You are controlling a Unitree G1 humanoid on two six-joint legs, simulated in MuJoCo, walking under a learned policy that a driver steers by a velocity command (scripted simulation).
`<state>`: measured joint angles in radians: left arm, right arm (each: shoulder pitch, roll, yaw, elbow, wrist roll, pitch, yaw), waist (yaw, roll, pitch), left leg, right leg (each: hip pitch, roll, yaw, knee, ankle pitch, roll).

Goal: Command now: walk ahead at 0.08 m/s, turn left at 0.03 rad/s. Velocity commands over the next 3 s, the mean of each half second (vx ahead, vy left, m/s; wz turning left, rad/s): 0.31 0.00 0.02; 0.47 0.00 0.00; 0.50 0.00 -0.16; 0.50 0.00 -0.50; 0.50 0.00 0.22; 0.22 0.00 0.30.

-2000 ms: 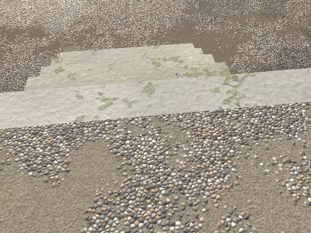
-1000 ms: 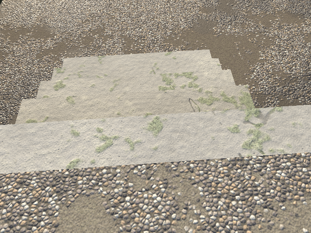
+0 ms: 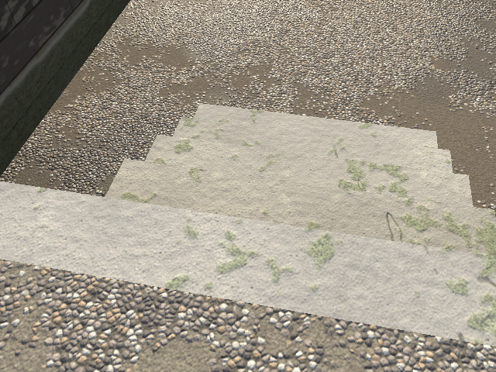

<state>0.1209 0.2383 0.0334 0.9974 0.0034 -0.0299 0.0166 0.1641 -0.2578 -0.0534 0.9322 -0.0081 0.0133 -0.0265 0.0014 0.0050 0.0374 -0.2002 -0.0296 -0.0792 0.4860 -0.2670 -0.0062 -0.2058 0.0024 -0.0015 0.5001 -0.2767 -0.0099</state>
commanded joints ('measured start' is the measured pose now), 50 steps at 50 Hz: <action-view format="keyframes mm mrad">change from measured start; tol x32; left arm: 1 22 136 26 -16 -7 1 4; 30 -308 84 13 -211 -34 -66 -66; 37 531 148 31 1 74 -39 -41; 42 100 -16 -18 -52 58 -86 -18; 50 285 29 -12 -20 77 -121 -67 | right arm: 1 15 -84 -17 -10 7 -12 -4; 36 564 23 37 89 -140 -145 134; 50 -31 23 55 -104 -81 -80 84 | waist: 1 12 -23 -54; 30 -65 98 113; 36 100 -219 -479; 39 115 -88 6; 50 28 -41 7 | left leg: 1 -8 7 7 -26 -19 32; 7 -264 49 67 246 -181 67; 11 174 21 101 -29 -8 89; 14 363 415 -614 -309 -201 314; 30 246 276 0 -372 363 169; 34 232 226 89 -129 789 148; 37 -475 -86 -11 743 -298 66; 38 -623 -7 -83 879 -222 124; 50 -386 154 73 292 380 58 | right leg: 1 14 -58 69 -107 -85 -55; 5 10 -281 412 -303 -563 -210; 10 -148 -219 258 -254 -298 -159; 16 -663 -74 79 652 -135 -69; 30 -409 -49 -33 42 291 -39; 34 7 32 -67 38 282 -111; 36 868 -230 383 54 156 -408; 38 557 -297 642 -250 -365 -279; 42 -17 -266 364 -359 -8 -261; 50 -117 -158 71 -367 366 -277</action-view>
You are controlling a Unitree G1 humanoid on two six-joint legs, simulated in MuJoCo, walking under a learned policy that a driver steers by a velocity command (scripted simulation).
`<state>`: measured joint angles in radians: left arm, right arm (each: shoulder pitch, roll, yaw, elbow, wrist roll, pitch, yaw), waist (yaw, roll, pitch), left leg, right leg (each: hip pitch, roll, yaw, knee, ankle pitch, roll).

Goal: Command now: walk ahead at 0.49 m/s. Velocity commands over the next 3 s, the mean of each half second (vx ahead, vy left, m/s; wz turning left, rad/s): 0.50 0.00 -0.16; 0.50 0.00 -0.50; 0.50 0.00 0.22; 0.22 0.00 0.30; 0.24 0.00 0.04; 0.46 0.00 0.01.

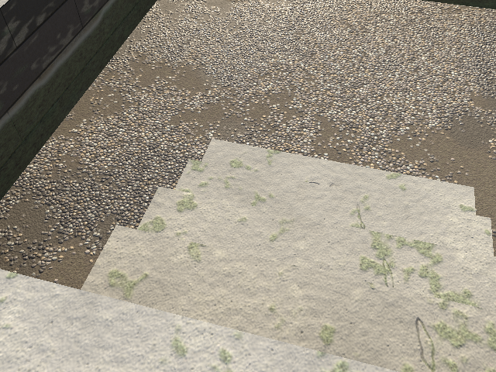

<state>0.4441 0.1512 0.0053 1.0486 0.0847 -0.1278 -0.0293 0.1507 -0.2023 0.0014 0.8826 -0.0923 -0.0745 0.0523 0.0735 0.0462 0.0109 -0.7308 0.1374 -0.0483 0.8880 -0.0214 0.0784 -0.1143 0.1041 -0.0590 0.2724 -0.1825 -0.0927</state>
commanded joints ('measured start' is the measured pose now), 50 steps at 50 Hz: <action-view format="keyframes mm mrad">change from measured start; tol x64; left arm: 1 6 130 19 -59 -9 -19 -33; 50 -25 49 13 -146 9 0 32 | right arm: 1 -43 -38 -2 -62 6 15 8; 50 152 -5 3 -45 -41 -11 23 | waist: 1 -34 -94 36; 50 -79 -41 -18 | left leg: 1 148 -29 51 -149 148 -34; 10 173 -111 88 -414 -12 33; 14 1370 293 -533 -502 200 418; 39 665 162 301 -194 644 81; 42 -221 -197 4 569 -664 -88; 50 128 -34 -11 71 322 -34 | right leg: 1 -174 -266 128 -125 319 -196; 12 94 -262 91 169 815 -39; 16 -656 -150 188 983 -285 16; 37 -481 -140 -19 481 -281 41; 41 519 -332 600 266 629 -431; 50 -481 -118 236 323 -37 -126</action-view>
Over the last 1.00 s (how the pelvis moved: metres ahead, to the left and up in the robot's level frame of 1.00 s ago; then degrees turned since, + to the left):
0.41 -0.04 0.01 0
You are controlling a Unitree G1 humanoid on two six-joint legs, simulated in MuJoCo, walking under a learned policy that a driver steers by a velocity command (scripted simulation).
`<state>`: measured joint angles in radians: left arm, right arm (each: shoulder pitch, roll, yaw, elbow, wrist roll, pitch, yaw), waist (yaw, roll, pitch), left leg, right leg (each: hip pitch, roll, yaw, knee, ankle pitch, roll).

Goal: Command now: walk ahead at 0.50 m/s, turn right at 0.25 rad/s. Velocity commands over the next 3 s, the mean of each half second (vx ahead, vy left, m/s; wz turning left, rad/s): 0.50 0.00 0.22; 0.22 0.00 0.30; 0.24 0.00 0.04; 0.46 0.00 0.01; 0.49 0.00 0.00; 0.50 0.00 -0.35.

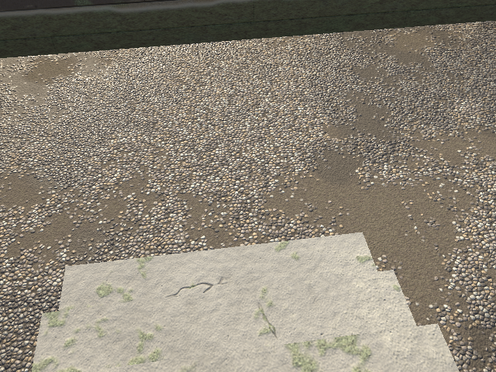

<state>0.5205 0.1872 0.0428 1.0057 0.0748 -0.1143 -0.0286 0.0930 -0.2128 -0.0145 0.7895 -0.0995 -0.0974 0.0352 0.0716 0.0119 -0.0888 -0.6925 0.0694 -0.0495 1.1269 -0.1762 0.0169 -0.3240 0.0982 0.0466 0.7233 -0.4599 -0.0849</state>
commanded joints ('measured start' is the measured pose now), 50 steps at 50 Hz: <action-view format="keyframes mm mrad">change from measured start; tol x64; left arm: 1 -37 23 -26 -77 16 -18 50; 50 -186 118 -67 -92 -44 -22 -12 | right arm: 1 145 -5 16 30 -23 7 47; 50 437 -49 17 82 67 38 47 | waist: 1 -39 -25 68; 50 -122 -2 105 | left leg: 1 77 30 19 -240 594 26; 14 1382 233 -330 -461 1108 454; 17 778 333 -587 -720 -28 446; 24 -134 -37 -182 -588 26 314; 29 1087 51 -606 -151 60 282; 33 -363 -113 -337 -240 -429 197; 39 -411 -195 -64 1112 -730 -72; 50 -85 96 -59 -66 220 -162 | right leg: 1 -245 -113 139 -88 202 -133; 10 -163 -211 196 282 93 -96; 14 -750 48 36 1468 -347 104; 25 -9 -124 -130 485 402 104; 29 -1208 -197 127 -14 482 166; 38 1050 -555 103 23 1716 -354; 44 -264 -422 80 -446 604 -76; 50 -107 -338 121 -434 105 -20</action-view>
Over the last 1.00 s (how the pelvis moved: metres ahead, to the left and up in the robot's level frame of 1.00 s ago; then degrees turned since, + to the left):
0.51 -0.04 -0.03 -23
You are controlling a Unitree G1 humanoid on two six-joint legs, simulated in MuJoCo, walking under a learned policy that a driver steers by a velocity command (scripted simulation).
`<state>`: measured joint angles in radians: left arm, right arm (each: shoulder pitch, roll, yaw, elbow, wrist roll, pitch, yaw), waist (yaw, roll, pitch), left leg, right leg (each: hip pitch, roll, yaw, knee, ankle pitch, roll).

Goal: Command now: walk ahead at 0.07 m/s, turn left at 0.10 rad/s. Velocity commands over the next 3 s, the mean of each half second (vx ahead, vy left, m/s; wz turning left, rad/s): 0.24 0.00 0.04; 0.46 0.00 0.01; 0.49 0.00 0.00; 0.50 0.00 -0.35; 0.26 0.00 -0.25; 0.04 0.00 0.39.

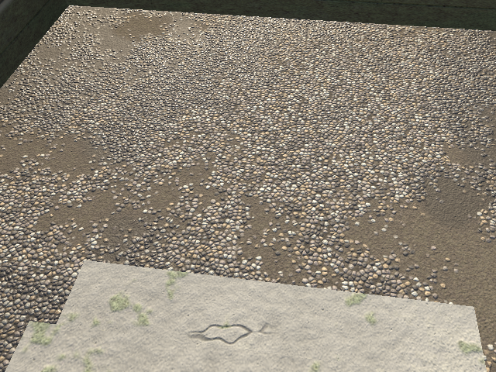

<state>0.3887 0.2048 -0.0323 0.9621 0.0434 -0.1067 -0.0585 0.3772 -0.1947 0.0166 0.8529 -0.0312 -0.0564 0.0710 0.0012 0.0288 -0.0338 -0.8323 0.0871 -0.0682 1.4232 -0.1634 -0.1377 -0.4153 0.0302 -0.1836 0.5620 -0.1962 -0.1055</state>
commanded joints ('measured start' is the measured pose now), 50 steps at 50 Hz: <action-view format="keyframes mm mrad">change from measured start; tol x32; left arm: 1 -57 99 6 -36 -45 -33 12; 44 -531 -44 22 -187 60 29 -16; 50 450 290 146 153 39 21 -11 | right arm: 1 136 -72 -28 29 -1 1 17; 50 429 35 -10 285 -30 -8 58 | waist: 1 -50 -76 43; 45 -191 33 199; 50 126 -293 -401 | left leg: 1 178 54 7 -474 160 -9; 19 638 -71 156 -879 -110 264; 23 1035 282 -535 -1243 -392 520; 29 711 152 -101 -1193 -113 414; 46 614 94 -116 -610 -18 295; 48 386 10 -7 -173 17 198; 50 -25 -140 71 662 -715 125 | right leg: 1 -56 -246 338 -288 -285 44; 15 276 -337 442 -365 -523 -185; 20 34 -252 292 -250 -372 -155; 23 -474 11 250 375 -359 -46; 34 -491 -164 283 219 592 37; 46 27 -149 182 -255 474 56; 48 623 -160 115 -380 766 5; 50 1293 -401 326 154 1418 -264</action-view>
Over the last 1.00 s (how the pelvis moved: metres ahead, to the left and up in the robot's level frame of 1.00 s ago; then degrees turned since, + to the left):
0.49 -0.01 -0.34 20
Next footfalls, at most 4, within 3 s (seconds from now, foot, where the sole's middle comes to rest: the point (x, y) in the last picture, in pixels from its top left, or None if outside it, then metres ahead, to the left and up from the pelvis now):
0.12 left None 0.13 0.15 -0.76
0.96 right None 0.48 -0.11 -0.94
1.52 left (220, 318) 0.85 0.15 -1.11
2.12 right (294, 263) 1.19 -0.15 -1.29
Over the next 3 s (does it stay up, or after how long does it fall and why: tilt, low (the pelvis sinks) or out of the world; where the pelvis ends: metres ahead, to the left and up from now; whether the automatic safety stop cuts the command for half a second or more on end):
stays up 1.31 -0.05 -0.51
